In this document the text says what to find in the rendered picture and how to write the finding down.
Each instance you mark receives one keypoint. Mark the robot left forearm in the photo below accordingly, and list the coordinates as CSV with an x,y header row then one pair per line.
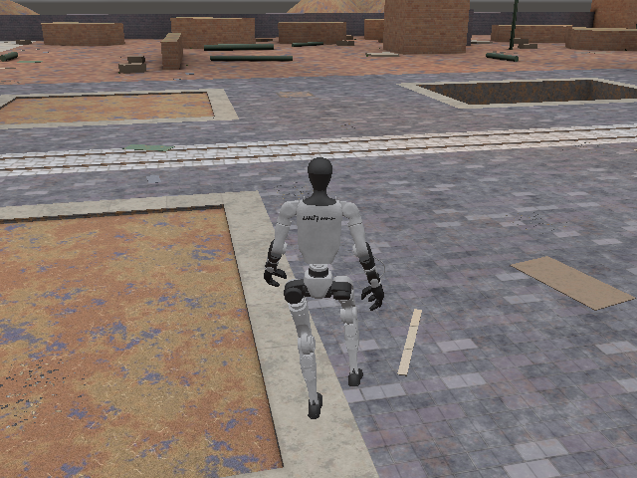
x,y
272,260

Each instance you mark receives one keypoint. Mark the humanoid robot head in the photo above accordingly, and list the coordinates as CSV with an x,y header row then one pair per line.
x,y
320,171

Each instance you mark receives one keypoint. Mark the right robot hand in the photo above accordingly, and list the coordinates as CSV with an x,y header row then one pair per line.
x,y
378,294

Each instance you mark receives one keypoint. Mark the robot left upper arm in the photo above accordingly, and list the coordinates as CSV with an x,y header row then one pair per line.
x,y
287,211

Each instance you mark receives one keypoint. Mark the humanoid robot torso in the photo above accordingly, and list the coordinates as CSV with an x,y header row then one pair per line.
x,y
319,229

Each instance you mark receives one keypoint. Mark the left robot hand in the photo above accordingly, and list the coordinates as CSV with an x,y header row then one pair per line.
x,y
269,279

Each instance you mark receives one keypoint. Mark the robot right upper arm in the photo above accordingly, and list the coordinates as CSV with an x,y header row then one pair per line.
x,y
350,211

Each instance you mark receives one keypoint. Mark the robot right forearm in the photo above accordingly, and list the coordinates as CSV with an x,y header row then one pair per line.
x,y
370,269

